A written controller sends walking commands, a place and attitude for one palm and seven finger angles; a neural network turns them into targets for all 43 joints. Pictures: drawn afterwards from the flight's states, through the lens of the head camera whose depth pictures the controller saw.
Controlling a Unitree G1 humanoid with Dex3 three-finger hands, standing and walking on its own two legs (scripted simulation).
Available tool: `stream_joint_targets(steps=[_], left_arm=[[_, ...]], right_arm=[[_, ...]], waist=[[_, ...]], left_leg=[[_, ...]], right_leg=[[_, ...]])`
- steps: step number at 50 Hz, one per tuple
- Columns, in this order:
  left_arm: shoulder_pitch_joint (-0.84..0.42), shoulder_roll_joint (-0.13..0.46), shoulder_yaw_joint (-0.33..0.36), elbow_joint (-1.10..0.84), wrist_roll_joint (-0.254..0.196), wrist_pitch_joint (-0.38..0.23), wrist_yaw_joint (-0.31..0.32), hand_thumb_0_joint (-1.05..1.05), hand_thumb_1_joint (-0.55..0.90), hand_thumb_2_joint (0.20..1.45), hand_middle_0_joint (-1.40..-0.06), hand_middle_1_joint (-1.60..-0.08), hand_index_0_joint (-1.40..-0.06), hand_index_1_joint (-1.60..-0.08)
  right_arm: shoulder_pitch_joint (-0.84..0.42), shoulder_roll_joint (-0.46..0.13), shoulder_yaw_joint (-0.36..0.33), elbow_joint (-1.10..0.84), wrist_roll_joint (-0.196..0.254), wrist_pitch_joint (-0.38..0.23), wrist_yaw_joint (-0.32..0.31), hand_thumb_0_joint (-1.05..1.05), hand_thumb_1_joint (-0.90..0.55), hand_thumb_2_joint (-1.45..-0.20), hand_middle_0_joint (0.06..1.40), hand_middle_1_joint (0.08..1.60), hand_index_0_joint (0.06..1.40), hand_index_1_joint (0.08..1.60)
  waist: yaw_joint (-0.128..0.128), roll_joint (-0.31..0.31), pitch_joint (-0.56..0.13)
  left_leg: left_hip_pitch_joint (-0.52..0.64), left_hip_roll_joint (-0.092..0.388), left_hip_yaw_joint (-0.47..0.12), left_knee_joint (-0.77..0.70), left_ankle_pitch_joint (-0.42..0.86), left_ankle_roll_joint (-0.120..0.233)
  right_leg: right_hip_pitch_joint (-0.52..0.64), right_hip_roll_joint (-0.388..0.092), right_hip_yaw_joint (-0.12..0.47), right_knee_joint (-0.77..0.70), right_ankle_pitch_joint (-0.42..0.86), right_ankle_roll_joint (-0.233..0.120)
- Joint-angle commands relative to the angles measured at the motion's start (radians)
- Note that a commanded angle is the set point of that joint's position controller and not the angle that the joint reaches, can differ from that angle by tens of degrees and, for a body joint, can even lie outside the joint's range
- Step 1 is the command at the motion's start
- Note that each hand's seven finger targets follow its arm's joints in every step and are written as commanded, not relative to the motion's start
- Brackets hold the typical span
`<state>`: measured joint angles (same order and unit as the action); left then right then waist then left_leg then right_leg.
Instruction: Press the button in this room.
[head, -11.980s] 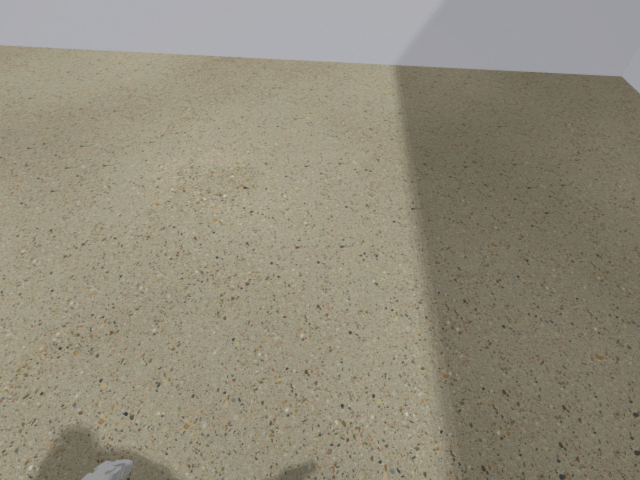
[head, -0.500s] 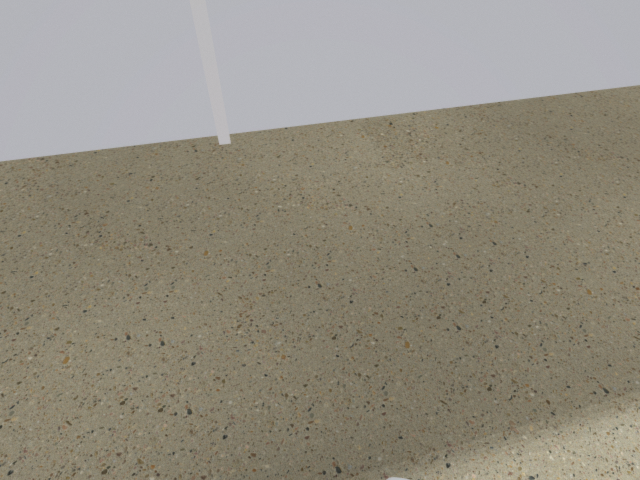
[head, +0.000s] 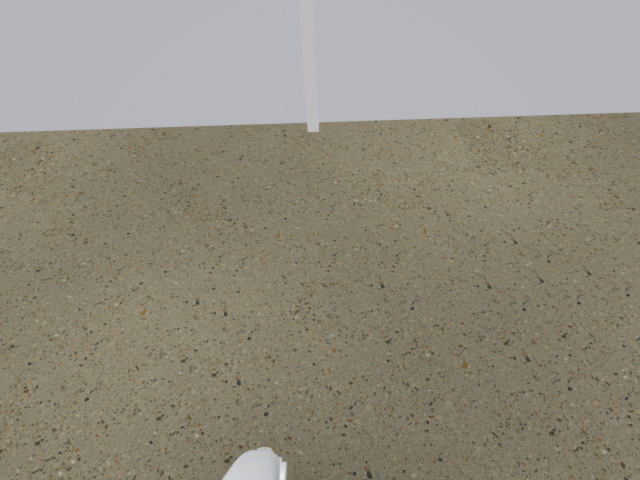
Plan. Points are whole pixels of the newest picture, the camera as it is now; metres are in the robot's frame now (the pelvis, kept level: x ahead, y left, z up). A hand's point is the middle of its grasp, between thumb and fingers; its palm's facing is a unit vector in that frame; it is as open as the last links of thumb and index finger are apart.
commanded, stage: turn or walk to find it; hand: left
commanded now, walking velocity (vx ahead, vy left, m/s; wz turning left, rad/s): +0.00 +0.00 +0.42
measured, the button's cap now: out of the picture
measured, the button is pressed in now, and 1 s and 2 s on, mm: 0 0 0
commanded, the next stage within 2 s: stand and wait in 1.24 s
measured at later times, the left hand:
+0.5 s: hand out of the picture +0.12 +0.25 -0.15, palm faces +0.18 -0.95 -0.26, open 7.3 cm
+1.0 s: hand out of the picture -0.02 +0.17 -0.16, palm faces +0.42 -0.87 -0.25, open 7.3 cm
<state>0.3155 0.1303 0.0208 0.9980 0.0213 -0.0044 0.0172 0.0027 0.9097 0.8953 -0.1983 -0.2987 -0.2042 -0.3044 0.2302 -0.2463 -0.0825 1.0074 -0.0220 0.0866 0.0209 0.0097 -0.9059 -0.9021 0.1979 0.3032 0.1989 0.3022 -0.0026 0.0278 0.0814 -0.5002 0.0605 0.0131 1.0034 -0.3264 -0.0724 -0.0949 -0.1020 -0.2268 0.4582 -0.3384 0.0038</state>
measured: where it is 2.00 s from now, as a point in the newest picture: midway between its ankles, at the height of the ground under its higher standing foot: outside the picture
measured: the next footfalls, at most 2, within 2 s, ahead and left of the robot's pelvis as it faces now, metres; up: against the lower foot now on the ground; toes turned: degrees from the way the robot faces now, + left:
left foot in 0.12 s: +0.07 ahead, +0.14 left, +0.00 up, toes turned +9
right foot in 0.62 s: +0.11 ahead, -0.10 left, +0.00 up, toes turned +7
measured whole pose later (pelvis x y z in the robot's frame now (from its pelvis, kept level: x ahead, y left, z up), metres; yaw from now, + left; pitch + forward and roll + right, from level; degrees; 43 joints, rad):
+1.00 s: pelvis +0.02 -0.02 +0.00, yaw +23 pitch -1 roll +2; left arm 0.26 0.17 0.03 0.97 0.02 0.01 0.02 0.00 0.92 0.90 -0.20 -0.30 -0.20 -0.30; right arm 0.22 -0.25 -0.08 1.01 -0.02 0.09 0.01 0.01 -0.91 -0.90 0.20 0.30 0.20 0.30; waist 0.01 0.02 0.08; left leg -0.38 0.05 0.00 0.95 -0.44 -0.07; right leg -0.24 -0.12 -0.25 0.52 -0.26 -0.03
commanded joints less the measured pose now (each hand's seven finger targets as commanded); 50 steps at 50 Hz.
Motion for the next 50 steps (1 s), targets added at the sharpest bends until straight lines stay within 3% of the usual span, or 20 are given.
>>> stream_joint_targets(steps=[1,3,4,5,6,7,8,9,11,14,25,28,29,30,31,32,34,36,42,50], left_arm=[[0.063,0.236,0.064,-0.041,0.012,-0.009,0.019,0.000,0.900,0.900,-0.200,-0.300,-0.200,-0.300],[0.049,0.252,0.069,-0.043,0.009,-0.006,0.018,0.000,0.900,0.900,-0.200,-0.300,-0.200,-0.300],[0.033,0.257,0.070,-0.045,0.002,-0.005,0.016,0.000,0.900,0.900,-0.200,-0.300,-0.200,-0.300],[0.031,0.241,0.067,-0.056,-0.008,-0.003,0.014,0.000,0.900,0.900,-0.200,-0.300,-0.200,-0.300],[0.047,0.182,0.056,-0.083,-0.018,-0.002,0.008,0.000,0.900,0.900,-0.200,-0.300,-0.200,-0.300],[0.007,0.161,0.040,-0.107,-0.016,0.008,0.015,0.000,0.900,0.900,-0.200,-0.300,-0.200,-0.300],[-0.026,0.173,0.043,-0.102,-0.011,0.022,0.023,0.000,0.900,0.900,-0.200,-0.300,-0.200,-0.300],[-0.070,0.168,0.046,-0.097,-0.011,0.028,0.022,0.000,0.900,0.900,-0.200,-0.300,-0.200,-0.300],[-0.097,0.181,0.053,-0.086,-0.010,0.027,0.008,0.000,0.900,0.900,-0.200,-0.300,-0.200,-0.300],[-0.079,0.165,0.053,-0.076,-0.008,0.031,0.001,0.000,0.900,0.900,-0.200,-0.300,-0.200,-0.300],[-0.177,0.160,0.046,-0.155,-0.011,0.036,0.004,0.000,0.900,0.900,-0.200,-0.300,-0.200,-0.300],[-0.103,0.170,0.049,-0.142,-0.015,0.020,0.005,0.000,0.900,0.900,-0.200,-0.300,-0.200,-0.300],[-0.060,0.190,0.054,-0.134,-0.013,0.010,0.006,0.000,0.900,0.900,-0.200,-0.300,-0.200,-0.300],[-0.029,0.264,0.066,-0.133,0.001,-0.004,0.014,0.000,0.900,0.900,-0.200,-0.300,-0.200,-0.300],[-0.023,0.342,0.079,-0.142,0.010,-0.008,0.018,0.000,0.900,0.900,-0.200,-0.300,-0.200,-0.300],[-0.034,0.329,0.073,-0.152,-0.001,-0.002,0.020,0.000,0.900,0.900,-0.200,-0.300,-0.200,-0.300],[-0.162,0.269,0.067,-0.181,-0.006,-0.002,0.020,0.000,0.900,0.900,-0.200,-0.300,-0.200,-0.300],[-0.205,0.208,0.050,-0.188,-0.011,-0.006,0.017,0.000,0.900,0.900,-0.200,-0.300,-0.200,-0.300],[-0.067,0.207,0.052,-0.127,-0.004,-0.017,0.019,0.000,0.900,0.900,-0.200,-0.300,-0.200,-0.300],[-0.001,0.274,0.071,-0.073,0.011,-0.001,0.015,0.000,0.900,0.900,-0.200,-0.300,-0.200,-0.300]], right_arm=[[-0.143,-0.010,0.020,-0.112,0.010,-0.053,0.000,0.000,-0.900,-0.900,0.200,0.300,0.200,0.300],[-0.099,-0.019,0.020,-0.102,0.010,-0.064,-0.006,0.000,-0.900,-0.900,0.200,0.300,0.200,0.300],[-0.043,-0.038,0.014,-0.089,0.006,-0.070,-0.009,0.000,-0.900,-0.900,0.200,0.300,0.200,0.300],[0.037,-0.097,0.001,-0.069,0.001,-0.082,-0.011,0.000,-0.900,-0.900,0.200,0.300,0.200,0.300],[0.105,-0.203,-0.025,-0.063,0.000,-0.092,-0.016,0.000,-0.900,-0.900,0.200,0.300,0.200,0.300],[0.163,-0.245,-0.032,-0.041,0.017,-0.081,-0.024,0.000,-0.900,-0.900,0.200,0.300,0.200,0.300],[0.136,-0.211,-0.026,-0.031,0.017,-0.077,-0.031,0.000,-0.900,-0.900,0.200,0.300,0.200,0.300],[0.082,-0.186,-0.021,-0.045,0.012,-0.081,-0.040,0.000,-0.900,-0.900,0.200,0.300,0.200,0.300],[-0.006,-0.135,-0.004,-0.073,0.006,-0.083,-0.044,0.000,-0.900,-0.900,0.200,0.300,0.200,0.300],[-0.025,-0.126,-0.002,-0.085,0.005,-0.093,-0.042,0.000,-0.900,-0.900,0.200,0.300,0.200,0.300],[-0.031,-0.142,-0.022,-0.111,-0.007,-0.073,-0.027,0.000,-0.900,-0.900,0.200,0.300,0.200,0.300],[-0.047,-0.140,-0.025,-0.116,-0.004,-0.069,-0.026,0.000,-0.900,-0.900,0.200,0.300,0.200,0.300],[-0.049,-0.126,-0.023,-0.119,0.003,-0.069,-0.024,0.000,-0.900,-0.900,0.200,0.300,0.200,0.300],[-0.021,-0.065,-0.016,-0.126,0.013,-0.070,-0.018,0.000,-0.900,-0.900,0.200,0.300,0.200,0.300],[-0.029,-0.025,-0.009,-0.154,0.012,-0.065,-0.018,0.000,-0.900,-0.900,0.200,0.300,0.200,0.300],[-0.046,-0.074,-0.022,-0.154,0.007,-0.052,-0.019,0.000,-0.900,-0.900,0.200,0.300,0.200,0.300],[-0.007,-0.075,-0.030,-0.106,-0.001,-0.030,-0.012,0.000,-0.900,-0.900,0.200,0.300,0.200,0.300],[0.050,-0.066,-0.028,-0.071,-0.004,-0.029,-0.004,0.000,-0.900,-0.900,0.200,0.300,0.200,0.300],[0.002,-0.055,-0.014,-0.064,-0.001,-0.027,-0.005,0.000,-0.900,-0.900,0.200,0.300,0.200,0.300],[-0.093,-0.031,0.011,-0.091,0.013,-0.042,-0.009,0.000,-0.900,-0.900,0.200,0.300,0.200,0.300]], waist=[[0.063,-0.244,-0.033],[0.037,-0.240,-0.075],[0.002,-0.207,-0.112],[-0.040,-0.088,-0.188],[-0.057,0.223,-0.261],[-0.080,0.267,-0.306],[-0.070,0.199,-0.276],[-0.067,0.224,-0.212],[-0.037,0.164,-0.130],[-0.012,0.087,-0.125],[-0.019,0.132,-0.074],[0.020,0.110,-0.112],[0.040,0.060,-0.137],[0.048,-0.143,-0.172],[0.052,-0.350,-0.135],[0.054,-0.244,-0.129],[-0.003,-0.206,-0.046],[-0.037,-0.166,-0.040],[0.013,-0.176,-0.080],[0.060,-0.224,-0.104]], left_leg=[[0.026,-0.023,0.086,-0.263,-0.049,0.020],[0.129,-0.044,0.111,-0.395,0.020,0.036],[0.234,-0.060,0.123,-0.514,0.126,0.045],[0.436,0.005,0.057,-0.597,0.345,0.071],[0.666,0.266,-0.270,-0.565,0.805,0.182],[0.660,0.373,-0.344,-0.552,1.103,0.285],[0.615,0.347,-0.257,-0.565,1.000,0.287],[0.531,0.308,-0.249,-0.590,0.902,0.274],[0.430,0.237,-0.193,-0.610,0.773,0.245],[0.398,0.190,-0.157,-0.629,0.729,0.226],[0.273,0.168,-0.268,-0.656,0.453,0.238],[0.219,0.135,-0.281,-0.572,0.451,0.207],[0.165,0.090,-0.254,-0.506,0.358,0.166],[0.028,-0.013,-0.160,-0.346,0.105,0.097],[-0.098,-0.131,-0.053,-0.113,-0.254,0.041],[-0.046,-0.089,-0.100,0.049,-0.266,0.050],[-0.050,-0.062,-0.112,0.216,-0.141,0.046],[-0.054,-0.043,-0.084,0.252,-0.028,0.031],[-0.066,-0.021,-0.056,0.167,-0.020,-0.007],[0.077,-0.021,0.041,-0.194,-0.152,0.012]], right_leg=[[0.071,-0.233,0.115,-0.025,0.673,-0.105],[0.068,-0.229,0.093,0.058,0.728,-0.083],[0.046,-0.206,0.059,0.153,0.726,-0.051],[-0.066,-0.180,0.033,0.325,0.590,-0.009],[-0.359,-0.039,0.027,0.550,-0.045,0.058],[-0.406,-0.009,0.130,0.663,-0.366,0.064],[-0.410,-0.031,0.179,0.693,-0.337,0.058],[-0.428,-0.042,0.194,0.702,-0.276,0.067],[-0.426,-0.042,0.202,0.709,-0.171,0.071],[-0.403,-0.021,0.196,0.672,-0.093,0.080],[-0.286,0.033,0.180,0.354,-0.087,0.077],[-0.124,0.057,0.166,0.106,0.043,0.067],[-0.014,0.032,0.179,-0.033,0.152,0.062],[0.122,-0.143,0.344,-0.142,0.179,0.017],[0.087,-0.372,0.568,-0.175,0.325,-0.092],[-0.048,-0.398,0.530,-0.180,0.324,-0.156],[-0.174,-0.295,0.429,-0.230,0.060,-0.118],[-0.154,-0.210,0.284,-0.196,0.156,-0.076],[-0.008,-0.227,0.228,-0.158,0.336,-0.104],[0.017,-0.278,0.197,-0.094,0.450,-0.152]])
